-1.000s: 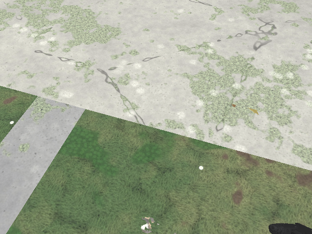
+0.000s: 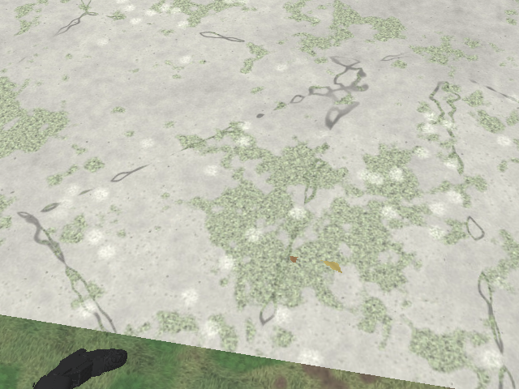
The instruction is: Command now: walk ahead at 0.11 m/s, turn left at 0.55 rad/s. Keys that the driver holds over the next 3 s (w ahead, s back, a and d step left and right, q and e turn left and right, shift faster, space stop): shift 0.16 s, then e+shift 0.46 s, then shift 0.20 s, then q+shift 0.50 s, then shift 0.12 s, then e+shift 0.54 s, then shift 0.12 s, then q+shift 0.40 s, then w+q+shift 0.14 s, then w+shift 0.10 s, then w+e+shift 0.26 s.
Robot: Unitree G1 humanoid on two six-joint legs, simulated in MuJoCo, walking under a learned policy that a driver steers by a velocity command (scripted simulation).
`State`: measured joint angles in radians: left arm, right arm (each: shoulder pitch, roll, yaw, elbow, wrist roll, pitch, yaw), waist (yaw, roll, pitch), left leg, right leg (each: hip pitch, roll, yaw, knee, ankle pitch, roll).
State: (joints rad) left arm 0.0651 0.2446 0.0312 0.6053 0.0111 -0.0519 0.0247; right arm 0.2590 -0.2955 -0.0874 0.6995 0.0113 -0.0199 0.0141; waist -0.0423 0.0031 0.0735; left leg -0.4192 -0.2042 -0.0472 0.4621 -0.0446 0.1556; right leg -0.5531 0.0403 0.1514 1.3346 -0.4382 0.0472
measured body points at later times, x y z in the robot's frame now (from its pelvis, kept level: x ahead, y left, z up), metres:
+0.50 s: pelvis +0.08 -0.08 +0.02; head +0.12 -0.09 +0.46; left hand +0.21 +0.20 -0.08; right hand +0.27 -0.35 -0.07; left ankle +0.07 +0.04 -0.67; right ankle +0.12 -0.21 -0.72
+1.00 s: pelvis +0.08 -0.08 +0.02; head +0.11 -0.07 +0.47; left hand +0.32 +0.12 -0.08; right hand +0.11 -0.36 -0.09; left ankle +0.10 +0.04 -0.72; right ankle +0.03 -0.21 -0.72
